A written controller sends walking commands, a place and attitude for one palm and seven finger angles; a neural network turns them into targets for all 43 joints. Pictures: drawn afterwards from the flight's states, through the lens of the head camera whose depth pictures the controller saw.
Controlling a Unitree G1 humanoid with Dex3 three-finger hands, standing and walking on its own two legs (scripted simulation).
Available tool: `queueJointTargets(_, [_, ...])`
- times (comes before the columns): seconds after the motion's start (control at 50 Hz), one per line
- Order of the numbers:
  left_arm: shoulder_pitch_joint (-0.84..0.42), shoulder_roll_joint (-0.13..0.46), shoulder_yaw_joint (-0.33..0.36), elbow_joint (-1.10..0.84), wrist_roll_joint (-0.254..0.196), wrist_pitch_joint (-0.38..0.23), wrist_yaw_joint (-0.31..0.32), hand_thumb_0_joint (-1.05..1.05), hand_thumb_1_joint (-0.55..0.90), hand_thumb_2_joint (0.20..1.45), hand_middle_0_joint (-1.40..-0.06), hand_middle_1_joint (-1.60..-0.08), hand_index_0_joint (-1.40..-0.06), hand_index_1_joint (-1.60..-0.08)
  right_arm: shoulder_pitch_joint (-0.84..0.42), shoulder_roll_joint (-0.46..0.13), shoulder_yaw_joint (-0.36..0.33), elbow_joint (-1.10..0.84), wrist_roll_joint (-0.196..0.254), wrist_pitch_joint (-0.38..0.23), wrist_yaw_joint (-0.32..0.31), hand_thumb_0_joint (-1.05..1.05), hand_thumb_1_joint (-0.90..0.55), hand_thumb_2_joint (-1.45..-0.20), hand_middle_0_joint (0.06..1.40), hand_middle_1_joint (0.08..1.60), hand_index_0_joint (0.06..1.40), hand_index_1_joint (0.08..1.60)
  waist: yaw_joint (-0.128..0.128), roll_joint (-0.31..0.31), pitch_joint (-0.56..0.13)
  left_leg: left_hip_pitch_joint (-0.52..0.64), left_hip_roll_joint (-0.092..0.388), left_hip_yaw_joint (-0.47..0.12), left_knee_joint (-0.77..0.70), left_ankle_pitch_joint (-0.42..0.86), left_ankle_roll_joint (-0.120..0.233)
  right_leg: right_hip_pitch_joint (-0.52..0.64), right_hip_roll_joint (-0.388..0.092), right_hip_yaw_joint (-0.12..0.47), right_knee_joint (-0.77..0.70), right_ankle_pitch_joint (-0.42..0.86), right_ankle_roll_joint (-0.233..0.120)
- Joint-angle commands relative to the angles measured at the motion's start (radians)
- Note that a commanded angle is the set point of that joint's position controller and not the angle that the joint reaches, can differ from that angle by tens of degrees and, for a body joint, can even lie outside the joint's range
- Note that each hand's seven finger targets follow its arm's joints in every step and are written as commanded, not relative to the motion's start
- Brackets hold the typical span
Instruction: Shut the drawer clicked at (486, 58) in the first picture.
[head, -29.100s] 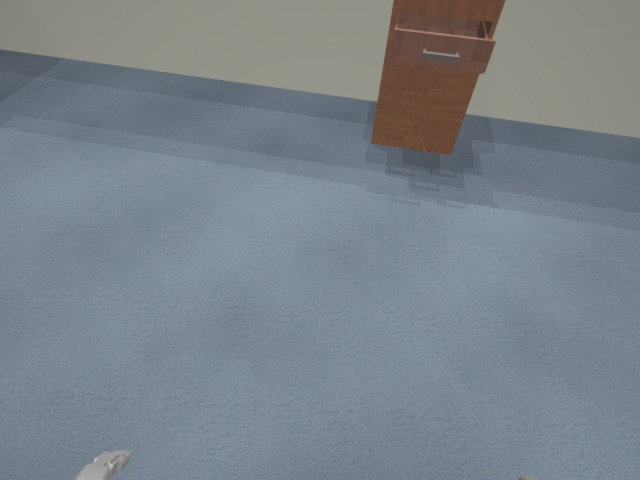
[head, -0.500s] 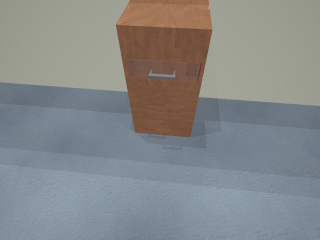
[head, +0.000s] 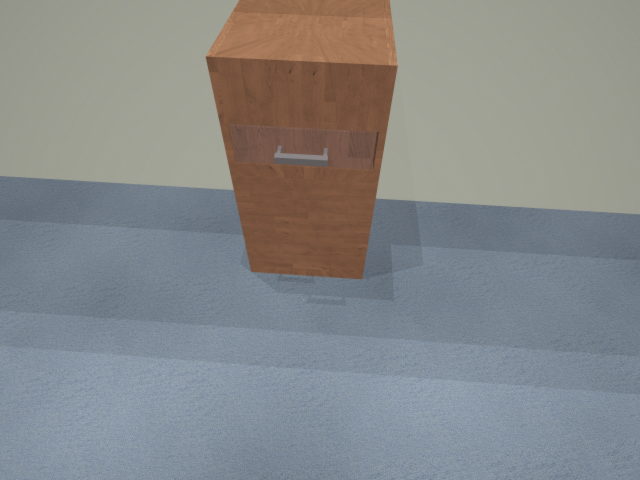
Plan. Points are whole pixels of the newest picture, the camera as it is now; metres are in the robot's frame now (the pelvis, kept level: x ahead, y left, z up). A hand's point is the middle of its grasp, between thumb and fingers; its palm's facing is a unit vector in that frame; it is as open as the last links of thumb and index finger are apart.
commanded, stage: look to check the result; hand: left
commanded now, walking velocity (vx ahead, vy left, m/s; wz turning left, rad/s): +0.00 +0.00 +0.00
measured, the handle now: (301, 155) +0.91 +0.09 -0.17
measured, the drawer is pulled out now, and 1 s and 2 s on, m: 0.00 0.00 0.00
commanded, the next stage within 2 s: stand and wait in 0.52 s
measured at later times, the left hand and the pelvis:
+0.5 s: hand out of the picture -0.01 +0.14 -0.18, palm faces +0.05 -0.98 -0.17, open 7.3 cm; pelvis +0.01 -0.01 +0.00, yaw +0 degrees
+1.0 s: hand out of the picture +0.04 +0.16 -0.17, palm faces +0.04 -0.97 -0.22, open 7.3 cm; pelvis +0.03 -0.02 +0.00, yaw +0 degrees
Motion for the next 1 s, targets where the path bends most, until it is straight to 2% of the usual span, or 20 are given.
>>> queueJointTargets(0.0, [0.096, 0.089, 0.024, -0.007, -0.002, -0.011, 0.011, 0.000, 0.900, 0.900, -0.200, -0.300, -0.200, -0.300, 0.083, -0.076, -0.015, -0.020, 0.005, -0.014, -0.008, 0.000, -0.900, -0.900, 0.200, 0.300, 0.200, 0.300, 0.006, -0.005, 0.040, 0.036, 0.078, -0.089, -0.072, 0.016, 0.014, -0.079, -0.093, 0.093, -0.125, -0.024, -0.037])
queueJointTargets(0.22, [0.101, 0.082, 0.026, 0.002, -0.002, -0.010, 0.012, 0.000, 0.900, 0.900, -0.200, -0.300, -0.200, -0.300, 0.072, -0.079, -0.015, -0.013, 0.005, -0.016, -0.013, 0.000, -0.900, -0.900, 0.200, 0.300, 0.200, 0.300, 0.007, 0.017, 0.037, 0.054, 0.086, -0.093, -0.068, 0.039, 0.016, -0.067, -0.089, 0.087, -0.123, -0.005, -0.035])
queueJointTargets(0.36, [0.096, 0.084, 0.025, 0.005, -0.001, -0.013, 0.012, 0.000, 0.900, 0.900, -0.200, -0.300, -0.200, -0.300, 0.052, -0.086, -0.016, -0.015, 0.006, -0.015, -0.013, 0.000, -0.900, -0.900, 0.200, 0.300, 0.200, 0.300, 0.006, 0.001, 0.053, 0.060, 0.086, -0.085, -0.065, 0.039, 0.012, -0.072, -0.092, 0.092, -0.137, 0.003, -0.035])
queueJointTargets(0.46, [0.089, 0.097, 0.026, 0.002, -0.001, -0.016, 0.011, 0.000, 0.900, 0.900, -0.200, -0.300, -0.200, -0.300, 0.037, -0.097, -0.016, -0.018, 0.005, -0.017, -0.013, 0.000, -0.900, -0.900, 0.200, 0.300, 0.200, 0.300, 0.007, 0.003, 0.040, 0.070, 0.088, -0.084, -0.060, 0.069, 0.011, -0.057, -0.094, 0.096, -0.140, 0.036, -0.035])
queueJointTargets(0.5, [0.087, 0.102, 0.029, 0.000, -0.001, -0.018, 0.011, 0.000, 0.900, 0.900, -0.200, -0.300, -0.200, -0.300, 0.032, -0.102, -0.017, -0.019, 0.006, -0.018, -0.013, 0.000, -0.900, -0.900, 0.200, 0.300, 0.200, 0.300, 0.009, -0.016, 0.035, 0.072, 0.090, -0.083, -0.054, 0.093, 0.012, -0.046, -0.097, 0.091, -0.141, 0.060, -0.035])
queueJointTargets(0.58, [0.080, 0.114, 0.031, -0.005, -0.001, -0.019, 0.010, 0.000, 0.900, 0.900, -0.200, -0.300, -0.200, -0.300, 0.018, -0.118, -0.019, -0.020, 0.006, -0.019, -0.013, 0.000, -0.900, -0.900, 0.200, 0.300, 0.200, 0.300, 0.011, 0.011, 0.030, 0.078, 0.090, -0.082, -0.052, 0.105, 0.010, -0.036, -0.098, 0.095, -0.142, 0.081, -0.036])
queueJointTargets(0.66, [0.065, 0.122, 0.032, -0.005, -0.002, -0.020, 0.009, 0.000, 0.900, 0.900, -0.200, -0.300, -0.200, -0.300, 0.009, -0.125, -0.018, -0.021, 0.005, -0.021, -0.014, 0.000, -0.900, -0.900, 0.200, 0.300, 0.200, 0.300, 0.008, 0.010, 0.027, 0.083, 0.093, -0.084, -0.058, 0.111, 0.010, -0.026, -0.098, 0.095, -0.144, 0.100, -0.036])
queueJointTargets(0.74, [0.055, 0.137, 0.034, -0.010, -0.002, -0.024, 0.008, 0.000, 0.900, 0.900, -0.200, -0.300, -0.200, -0.300, 0.002, -0.142, -0.018, -0.024, 0.006, -0.025, -0.015, 0.000, -0.900, -0.900, 0.200, 0.300, 0.200, 0.300, 0.009, -0.007, -0.006, 0.100, 0.098, -0.084, -0.054, 0.149, 0.011, 0.004, -0.100, 0.094, -0.139, 0.167, -0.034])
queueJointTargets(0.78, [0.048, 0.148, 0.037, -0.015, 0.000, -0.025, 0.009, 0.000, 0.900, 0.900, -0.200, -0.300, -0.200, -0.300, -0.008, -0.154, -0.022, -0.028, 0.007, -0.025, -0.015, 0.000, -0.900, -0.900, 0.200, 0.300, 0.200, 0.300, 0.010, -0.001, -0.002, 0.102, 0.098, -0.083, -0.052, 0.166, 0.010, 0.006, -0.101, 0.092, -0.138, 0.193, -0.033])
queueJointTargets(0.9, [0.030, 0.163, 0.037, -0.019, -0.001, -0.024, 0.008, 0.000, 0.900, 0.900, -0.200, -0.300, -0.200, -0.300, -0.025, -0.164, -0.019, -0.028, 0.006, -0.023, -0.013, 0.000, -0.900, -0.900, 0.200, 0.300, 0.200, 0.300, 0.010, -0.008, 0.020, 0.098, 0.101, -0.080, -0.063, 0.143, 0.007, 0.004, -0.105, 0.092, -0.154, 0.179, -0.032])
queueJointTargets(0.98, [0.020, 0.178, 0.038, -0.025, 0.000, -0.025, 0.006, 0.000, 0.900, 0.900, -0.200, -0.300, -0.200, -0.300, -0.037, -0.183, -0.021, -0.033, 0.007, -0.023, -0.012, 0.000, -0.900, -0.900, 0.200, 0.300, 0.200, 0.300, 0.011, -0.011, 0.008, 0.109, 0.100, -0.083, -0.064, 0.148, 0.006, 0.009, -0.104, 0.096, -0.159, 0.183, -0.031])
